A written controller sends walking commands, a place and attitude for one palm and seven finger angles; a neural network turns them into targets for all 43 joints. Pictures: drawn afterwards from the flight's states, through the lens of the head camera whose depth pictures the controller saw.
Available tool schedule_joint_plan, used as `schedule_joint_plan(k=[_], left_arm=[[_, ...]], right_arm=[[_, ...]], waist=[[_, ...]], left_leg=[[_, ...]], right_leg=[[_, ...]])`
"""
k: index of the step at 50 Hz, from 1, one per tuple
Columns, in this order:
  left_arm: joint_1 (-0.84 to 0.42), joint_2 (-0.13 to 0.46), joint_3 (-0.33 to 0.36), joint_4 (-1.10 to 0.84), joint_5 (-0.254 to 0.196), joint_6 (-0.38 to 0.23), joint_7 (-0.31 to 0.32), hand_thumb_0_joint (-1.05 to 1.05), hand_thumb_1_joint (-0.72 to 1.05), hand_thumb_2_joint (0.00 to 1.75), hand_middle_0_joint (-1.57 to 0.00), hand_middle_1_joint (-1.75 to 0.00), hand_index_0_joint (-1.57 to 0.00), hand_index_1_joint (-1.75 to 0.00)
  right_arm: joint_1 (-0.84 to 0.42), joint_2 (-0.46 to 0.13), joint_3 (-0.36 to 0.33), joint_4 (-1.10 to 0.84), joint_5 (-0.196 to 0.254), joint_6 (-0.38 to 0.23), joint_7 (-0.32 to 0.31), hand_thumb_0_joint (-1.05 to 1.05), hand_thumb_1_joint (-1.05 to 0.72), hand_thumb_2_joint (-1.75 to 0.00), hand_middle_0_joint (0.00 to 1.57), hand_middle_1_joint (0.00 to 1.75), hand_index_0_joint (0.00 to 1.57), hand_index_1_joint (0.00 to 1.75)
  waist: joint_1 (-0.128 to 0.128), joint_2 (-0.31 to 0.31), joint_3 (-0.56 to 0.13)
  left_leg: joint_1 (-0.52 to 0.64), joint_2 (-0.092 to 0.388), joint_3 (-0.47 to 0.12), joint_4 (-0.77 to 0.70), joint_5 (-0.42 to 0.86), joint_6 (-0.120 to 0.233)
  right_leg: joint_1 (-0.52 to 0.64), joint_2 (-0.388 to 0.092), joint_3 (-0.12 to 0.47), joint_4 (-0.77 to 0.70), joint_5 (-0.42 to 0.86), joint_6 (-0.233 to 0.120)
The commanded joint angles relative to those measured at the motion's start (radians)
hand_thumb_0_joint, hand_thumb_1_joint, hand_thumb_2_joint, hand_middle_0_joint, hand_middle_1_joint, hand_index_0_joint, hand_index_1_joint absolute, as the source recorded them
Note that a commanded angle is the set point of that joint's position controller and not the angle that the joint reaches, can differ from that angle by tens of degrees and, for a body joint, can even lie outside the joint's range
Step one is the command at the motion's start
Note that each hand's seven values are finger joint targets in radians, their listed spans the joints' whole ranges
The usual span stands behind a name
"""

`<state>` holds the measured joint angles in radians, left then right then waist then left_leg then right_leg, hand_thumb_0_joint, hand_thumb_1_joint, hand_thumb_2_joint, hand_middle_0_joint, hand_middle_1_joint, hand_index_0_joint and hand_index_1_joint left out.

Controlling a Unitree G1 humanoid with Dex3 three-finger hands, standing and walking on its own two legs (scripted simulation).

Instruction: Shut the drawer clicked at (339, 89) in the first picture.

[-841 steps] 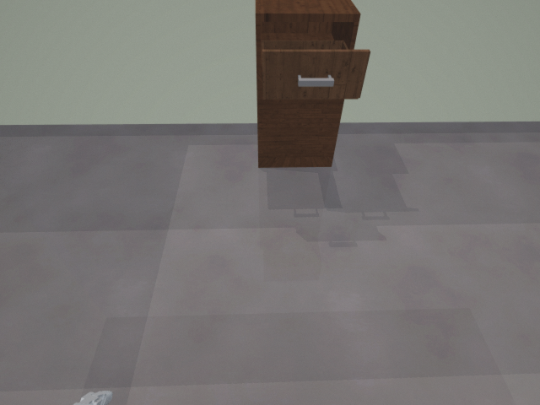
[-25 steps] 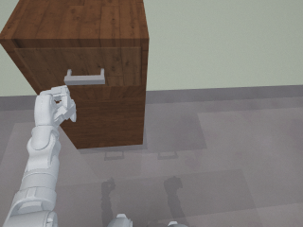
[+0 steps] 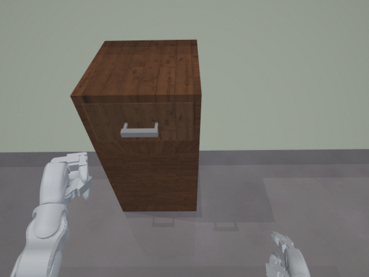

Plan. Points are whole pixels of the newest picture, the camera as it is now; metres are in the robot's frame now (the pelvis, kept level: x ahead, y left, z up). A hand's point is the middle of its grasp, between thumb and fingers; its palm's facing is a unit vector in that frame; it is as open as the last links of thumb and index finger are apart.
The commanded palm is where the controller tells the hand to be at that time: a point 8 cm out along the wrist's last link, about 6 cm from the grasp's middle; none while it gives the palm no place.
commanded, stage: draw the hand back to the body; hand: left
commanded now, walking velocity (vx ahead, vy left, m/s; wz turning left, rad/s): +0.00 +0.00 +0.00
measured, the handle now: (140, 128) +0.61 +0.21 -0.07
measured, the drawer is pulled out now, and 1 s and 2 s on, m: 0.00 0.00 0.00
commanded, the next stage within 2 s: step back with the hand held close in 0.52 s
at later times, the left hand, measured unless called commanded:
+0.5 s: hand (45, 209) +0.18 +0.23 +0.17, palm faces +0.42 -0.83 -0.38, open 3.2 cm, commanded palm +0.14 +0.27 +0.18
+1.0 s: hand (55, 208) +0.19 +0.23 +0.15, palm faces +0.24 -0.84 -0.48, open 3.2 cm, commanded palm +0.13 +0.28 +0.18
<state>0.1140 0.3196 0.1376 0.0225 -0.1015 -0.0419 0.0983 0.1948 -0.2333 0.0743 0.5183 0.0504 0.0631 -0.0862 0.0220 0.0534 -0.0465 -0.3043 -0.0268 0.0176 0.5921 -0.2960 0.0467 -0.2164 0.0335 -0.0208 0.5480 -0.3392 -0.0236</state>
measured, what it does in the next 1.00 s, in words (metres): stands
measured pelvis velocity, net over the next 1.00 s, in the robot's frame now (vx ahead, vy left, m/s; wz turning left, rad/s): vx -0.01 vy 0.00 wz -0.02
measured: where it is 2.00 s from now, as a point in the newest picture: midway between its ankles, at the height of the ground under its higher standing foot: outside the picture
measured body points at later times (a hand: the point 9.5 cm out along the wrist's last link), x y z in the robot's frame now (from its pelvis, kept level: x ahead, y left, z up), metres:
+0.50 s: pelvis +0.01 -0.01 +0.01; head -0.02 -0.05 +0.46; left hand +0.15 +0.27 +0.19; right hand +0.20 -0.23 -0.07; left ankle +0.01 +0.09 -0.73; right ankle -0.03 -0.11 -0.73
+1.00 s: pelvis -0.01 +0.00 +0.01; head +0.02 -0.01 +0.46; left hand +0.17 +0.27 +0.17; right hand +0.16 -0.26 -0.08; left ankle +0.01 +0.09 -0.73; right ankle -0.03 -0.11 -0.73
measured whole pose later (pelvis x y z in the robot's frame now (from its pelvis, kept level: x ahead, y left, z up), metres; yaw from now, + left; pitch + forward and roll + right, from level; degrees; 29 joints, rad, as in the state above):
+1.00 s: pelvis -0.01 +0.00 +0.01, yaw -1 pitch +1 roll -1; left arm 0.65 0.38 0.32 -0.52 -0.07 -0.16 0.10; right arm 0.19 -0.25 -0.02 0.54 0.01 0.04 -0.06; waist -0.01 0.04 0.04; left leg -0.27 -0.02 0.04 0.46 -0.22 0.05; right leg -0.19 0.04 0.00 0.43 -0.26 -0.02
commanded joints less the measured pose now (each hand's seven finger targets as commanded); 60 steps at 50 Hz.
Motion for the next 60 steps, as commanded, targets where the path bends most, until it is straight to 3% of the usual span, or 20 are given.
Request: schedule_joint_plan(k=[1, 4, 6, 9, 11, 17, 19, 21, 28, 32, 33, 34, 35, 36, 39, 46, 49, 51, 56, 60], left_arm=[[-0.072, 0.159, 0.091, -0.352, -0.005, -0.058, 0.006, 0.0, 0.9, 0.9, -1.4, -1.6, -1.4, -1.6], [0.031, 0.201, 0.151, -0.448, -0.004, -0.065, 0.007, 0.0, 0.9, 0.9, -1.4, -1.6, -1.4, -1.6], [0.084, 0.193, 0.165, -0.529, -0.003, -0.073, 0.009, 0.0, 0.9, 0.9, -1.4, -1.6, -1.4, -1.6], [0.19, 0.211, 0.206, -0.598, -0.004, -0.079, 0.011, 0.0, 0.9, 0.9, -1.4, -1.6, -1.4, -1.6], [0.233, 0.197, 0.205, -0.661, -0.005, -0.088, 0.01, 0.0, 0.9, 0.9, -1.4, -1.6, -1.4, -1.6], [0.393, 0.206, 0.266, -0.744, -0.006, -0.105, 0.011, 0.0, 0.9, 0.9, -1.4, -1.6, -1.4, -1.6], [0.4, 0.154, 0.23, -0.655, -0.003, -0.097, 0.008, 0.0, 0.9, 0.9, -1.4, -1.6, -1.4, -1.6], [0.364, 0.141, 0.217, -0.627, -0.002, -0.095, 0.01, 0.0, 0.9, 0.9, -1.4, -1.6, -1.4, -1.6], [0.308, 0.191, 0.245, -0.719, 0.007, -0.119, 0.025, 0.0, 0.9, 0.9, -1.4, -1.6, -1.4, -1.6], [0.346, 0.198, 0.258, -0.726, 0.007, -0.12, 0.033, 0.0, 0.9, 0.9, -1.4, -1.6, -1.4, -1.6], [0.202, 0.346, 0.418, -0.828, 0.019, -0.174, 0.038, 0.0, 0.9, 0.9, -1.4, -1.6, -1.4, -1.6], [0.203, 0.354, 0.433, -0.779, 0.023, -0.198, 0.037, 0.0, 0.9, 0.9, -1.4, -1.6, -1.4, -1.6], [0.331, 0.255, 0.36, -0.658, 0.027, -0.192, 0.028, 0.0, 0.9, 0.9, -1.4, -1.6, -1.4, -1.6], [0.389, 0.197, 0.312, -0.615, 0.031, -0.186, 0.019, 0.0, 0.9, 0.9, -1.4, -1.6, -1.4, -1.6], [0.481, 0.141, 0.274, -0.588, 0.027, -0.189, 0.003, 0.0, 0.9, 0.9, -1.4, -1.6, -1.4, -1.6], [0.538, 0.246, 0.359, -0.769, 0.02, -0.196, 0.026, 0.0, 0.9, 0.9, -1.4, -1.6, -1.4, -1.6], [0.528, 0.29, 0.387, -0.847, 0.019, -0.201, 0.043, 0.0, 0.9, 0.9, -1.4, -1.6, -1.4, -1.6], [0.555, 0.265, 0.371, -0.844, 0.022, -0.201, 0.05, 0.0, 0.9, 0.9, -1.4, -1.6, -1.4, -1.6], [0.577, 0.228, 0.355, -0.773, 0.024, -0.198, 0.052, 0.0, 0.9, 0.9, -1.4, -1.6, -1.4, -1.6], [0.551, 0.21, 0.342, -0.742, 0.035, -0.21, 0.053, 0.0, 0.9, 0.9, -1.4, -1.6, -1.4, -1.6]], right_arm=[[-0.126, -0.112, -0.054, -0.148, -0.008, -0.078, -0.003, 0.0, -0.9, -0.9, 0.2, 0.3, 0.2, 0.3], [-0.136, -0.111, -0.059, -0.138, -0.015, -0.099, 0.004, 0.0, -0.9, -0.9, 0.2, 0.3, 0.2, 0.3], [-0.136, -0.1, -0.059, -0.136, -0.018, -0.114, 0.008, 0.0, -0.9, -0.9, 0.2, 0.3, 0.2, 0.3], [-0.135, -0.101, -0.065, -0.129, -0.024, -0.134, 0.016, 0.0, -0.9, -0.9, 0.2, 0.3, 0.2, 0.3], [-0.135, -0.095, -0.067, -0.129, -0.023, -0.148, 0.019, 0.0, -0.9, -0.9, 0.2, 0.3, 0.2, 0.3], [-0.131, -0.094, -0.079, -0.123, -0.024, -0.182, 0.021, 0.0, -0.9, -0.9, 0.2, 0.3, 0.2, 0.3], [-0.127, -0.096, -0.086, -0.102, -0.027, -0.183, 0.018, 0.0, -0.9, -0.9, 0.2, 0.3, 0.2, 0.3], [-0.119, -0.1, -0.087, -0.102, -0.024, -0.177, 0.013, 0.0, -0.9, -0.9, 0.2, 0.3, 0.2, 0.3], [-0.13, -0.093, -0.084, -0.105, -0.032, -0.2, -0.003, 0.0, -0.9, -0.9, 0.2, 0.3, 0.2, 0.3], [-0.132, -0.088, -0.08, -0.097, -0.033, -0.219, 0.0, 0.0, -0.9, -0.9, 0.2, 0.3, 0.2, 0.3], [-0.112, -0.122, -0.095, -0.122, -0.039, -0.192, 0.012, 0.0, -0.9, -0.9, 0.2, 0.3, 0.2, 0.3], [-0.112, -0.106, -0.095, -0.104, -0.042, -0.181, 0.012, 0.0, -0.9, -0.9, 0.2, 0.3, 0.2, 0.3], [-0.116, -0.101, -0.099, -0.083, -0.046, -0.164, 0.015, 0.0, -0.9, -0.9, 0.2, 0.3, 0.2, 0.3], [-0.105, -0.107, -0.105, -0.09, -0.044, -0.147, 0.023, 0.0, -0.9, -0.9, 0.2, 0.3, 0.2, 0.3], [-0.108, -0.117, -0.125, -0.1, -0.041, -0.115, 0.034, 0.0, -0.9, -0.9, 0.2, 0.3, 0.2, 0.3], [-0.126, -0.109, -0.131, -0.152, -0.033, -0.072, 0.024, 0.0, -0.9, -0.9, 0.2, 0.3, 0.2, 0.3], [-0.118, -0.12, -0.131, -0.161, -0.035, -0.076, 0.01, 0.0, -0.9, -0.9, 0.2, 0.3, 0.2, 0.3], [-0.105, -0.113, -0.13, -0.159, -0.036, -0.081, 0.008, 0.0, -0.9, -0.9, 0.2, 0.3, 0.2, 0.3], [-0.092, -0.114, -0.136, -0.139, -0.042, -0.091, 0.01, 0.0, -0.9, -0.9, 0.2, 0.3, 0.2, 0.3], [-0.098, -0.119, -0.136, -0.139, -0.04, -0.106, 0.009, 0.0, -0.9, -0.9, 0.2, 0.3, 0.2, 0.3]], waist=[[-0.003, -0.005, -0.084], [0.011, -0.006, -0.068], [0.013, 0.035, -0.069], [0.021, 0.005, -0.039], [0.019, 0.036, -0.041], [0.032, -0.011, -0.016], [0.019, -0.077, 0.064], [0.009, -0.073, 0.096], [0.032, 0.009, -0.022], [0.04, 0.018, -0.015], [0.0, -0.023, 0.067], [-0.005, -0.033, 0.076], [-0.013, -0.083, 0.101], [-0.017, -0.094, 0.086], [-0.017, -0.022, 0.008], [-0.008, -0.074, -0.141], [-0.007, 0.015, -0.165], [-0.011, 0.052, -0.157], [-0.021, 0.029, -0.089], [-0.031, 0.015, -0.016]], left_leg=[[0.183, 0.05, -0.069, -0.163, 0.165, -0.01], [0.198, 0.049, -0.063, -0.183, 0.189, -0.011], [0.218, 0.049, -0.057, -0.189, 0.225, -0.014], [0.212, 0.046, -0.053, -0.194, 0.234, -0.014], [0.226, 0.048, -0.052, -0.196, 0.237, -0.014], [0.223, 0.045, -0.037, -0.181, 0.253, -0.011], [0.203, 0.046, -0.033, -0.18, 0.218, -0.009], [0.198, 0.048, -0.033, -0.184, 0.168, -0.004], [0.24, 0.035, -0.029, -0.167, 0.192, 0.004], [0.231, 0.034, -0.029, -0.163, 0.249, -0.004], [0.171, 0.049, -0.056, -0.122, 0.202, 0.016], [0.166, 0.043, -0.063, -0.102, 0.18, 0.008], [0.161, 0.047, -0.061, -0.095, 0.198, 0.007], [0.156, 0.055, -0.06, -0.101, 0.233, 0.004], [0.188, 0.078, -0.049, -0.138, 0.37, 0.008], [0.156, 0.1, -0.06, -0.143, 0.51, 0.008], [0.143, 0.108, -0.071, -0.144, 0.524, 0.007], [0.122, 0.118, -0.082, -0.153, 0.523, 0.009], [0.014, 0.137, -0.117, -0.2, 0.35, 0.012], [-0.161, 0.147, -0.153, -0.275, -0.009, 0.026]], right_leg=[[0.013, -0.021, 0.016, -0.147, 0.205, -0.013], [0.041, -0.019, 0.017, -0.178, 0.22, -0.012], [0.061, -0.024, 0.015, -0.178, 0.25, -0.014], [0.068, -0.02, 0.014, -0.203, 0.257, -0.01], [0.07, -0.025, 0.015, -0.2, 0.259, -0.01], [0.067, -0.022, 0.017, -0.214, 0.287, -0.003], [0.024, -0.02, 0.021, -0.238, 0.25, 0.001], [0.0, -0.029, 0.024, -0.239, 0.194, 0.006], [0.054, -0.046, 0.044, -0.231, 0.218, 0.001], [0.075, -0.044, 0.039, -0.216, 0.295, -0.001], [-0.006, -0.104, 0.172, -0.281, 0.378, 0.011], [-0.015, -0.133, 0.195, -0.298, 0.408, -0.006], [-0.028, -0.138, 0.172, -0.286, 0.436, -0.002], [-0.012, -0.132, 0.149, -0.264, 0.459, 0.008], [0.024, -0.105, 0.09, -0.208, 0.505, 0.037], [0.114, -0.088, 0.061, -0.128, 0.564, 0.041], [0.106, -0.077, 0.06, -0.107, 0.53, 0.04], [0.1, -0.062, 0.052, -0.091, 0.476, 0.038], [0.076, -0.044, 0.054, -0.082, 0.33, 0.034], [0.101, -0.035, 0.07, -0.073, 0.194, 0.03]])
